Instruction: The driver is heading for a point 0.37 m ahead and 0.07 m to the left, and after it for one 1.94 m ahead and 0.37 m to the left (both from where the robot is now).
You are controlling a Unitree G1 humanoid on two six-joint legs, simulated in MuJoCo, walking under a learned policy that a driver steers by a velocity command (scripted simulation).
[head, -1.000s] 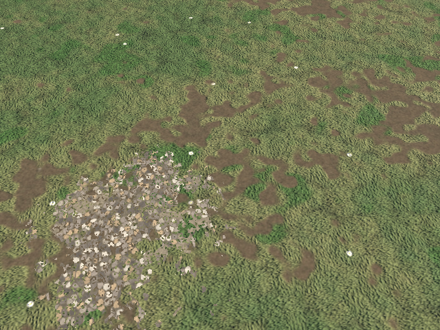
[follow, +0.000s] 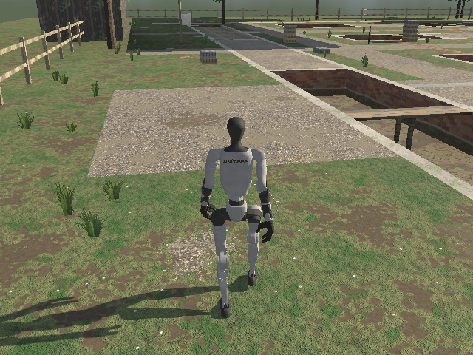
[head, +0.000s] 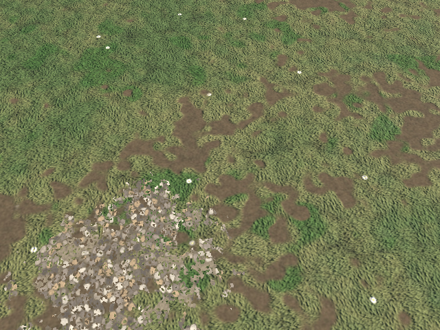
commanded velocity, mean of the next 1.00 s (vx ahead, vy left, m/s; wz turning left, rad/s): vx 0.49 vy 0.00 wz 0.30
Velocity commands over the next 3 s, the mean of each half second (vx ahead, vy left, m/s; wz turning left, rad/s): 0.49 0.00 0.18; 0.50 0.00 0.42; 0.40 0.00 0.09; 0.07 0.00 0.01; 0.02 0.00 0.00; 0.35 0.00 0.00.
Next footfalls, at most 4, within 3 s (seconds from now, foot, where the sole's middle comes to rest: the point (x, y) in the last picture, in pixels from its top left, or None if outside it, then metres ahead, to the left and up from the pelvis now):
0.10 right None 0.25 -0.09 -0.77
0.66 left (188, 313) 0.52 0.09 -0.77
1.22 right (196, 209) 0.89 0.06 -0.77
1.68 left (137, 207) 0.91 0.27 -0.77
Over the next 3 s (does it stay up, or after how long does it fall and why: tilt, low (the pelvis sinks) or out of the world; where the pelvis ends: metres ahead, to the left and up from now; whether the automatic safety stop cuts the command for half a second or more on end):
stays up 1.00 0.28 0.01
